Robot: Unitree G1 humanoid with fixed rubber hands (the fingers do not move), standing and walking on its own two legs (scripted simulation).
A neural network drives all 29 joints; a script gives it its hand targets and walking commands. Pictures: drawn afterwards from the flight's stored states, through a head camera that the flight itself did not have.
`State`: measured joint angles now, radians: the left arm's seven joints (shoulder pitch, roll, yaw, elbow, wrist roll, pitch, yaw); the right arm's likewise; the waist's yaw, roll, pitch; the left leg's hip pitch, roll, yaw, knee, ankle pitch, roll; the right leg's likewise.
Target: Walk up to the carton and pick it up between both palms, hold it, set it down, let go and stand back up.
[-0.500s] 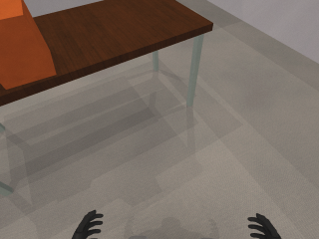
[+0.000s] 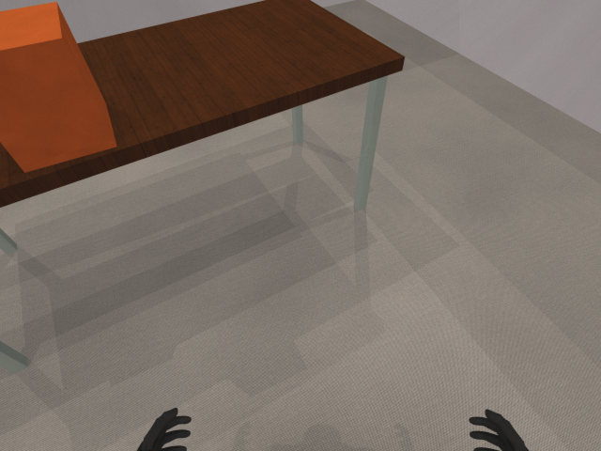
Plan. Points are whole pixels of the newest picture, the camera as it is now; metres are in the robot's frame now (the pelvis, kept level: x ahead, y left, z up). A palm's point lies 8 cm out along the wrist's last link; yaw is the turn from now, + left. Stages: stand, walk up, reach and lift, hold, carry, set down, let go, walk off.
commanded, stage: stand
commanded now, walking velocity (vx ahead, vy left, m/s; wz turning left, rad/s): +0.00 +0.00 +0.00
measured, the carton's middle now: (40, 88) +0.79 +0.63 +0.06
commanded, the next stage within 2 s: none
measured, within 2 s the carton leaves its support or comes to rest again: neither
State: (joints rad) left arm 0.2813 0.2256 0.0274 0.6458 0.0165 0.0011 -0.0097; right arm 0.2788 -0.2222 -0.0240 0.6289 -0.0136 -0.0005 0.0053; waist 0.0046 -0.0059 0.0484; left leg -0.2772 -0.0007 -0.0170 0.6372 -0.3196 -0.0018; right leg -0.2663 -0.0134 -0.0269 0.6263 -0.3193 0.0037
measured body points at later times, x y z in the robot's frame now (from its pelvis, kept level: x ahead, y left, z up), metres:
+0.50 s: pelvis +0.00 +0.00 +0.00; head +0.00 +0.00 +0.45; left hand +0.10 +0.25 -0.11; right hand +0.11 -0.25 -0.11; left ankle +0.02 +0.12 -0.73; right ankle +0.01 -0.12 -0.73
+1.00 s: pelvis +0.00 +0.00 +0.00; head +0.01 +0.00 +0.45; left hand +0.10 +0.25 -0.11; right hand +0.11 -0.25 -0.11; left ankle +0.02 +0.12 -0.73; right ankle +0.01 -0.12 -0.73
